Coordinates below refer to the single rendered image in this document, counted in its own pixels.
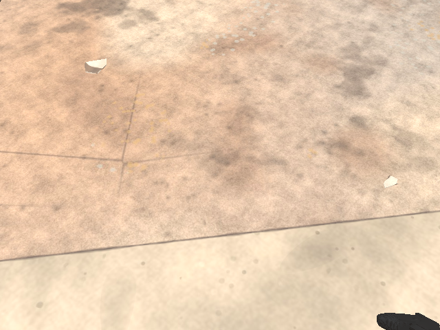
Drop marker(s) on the robot right hand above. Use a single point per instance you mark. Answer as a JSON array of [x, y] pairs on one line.
[[401, 321]]

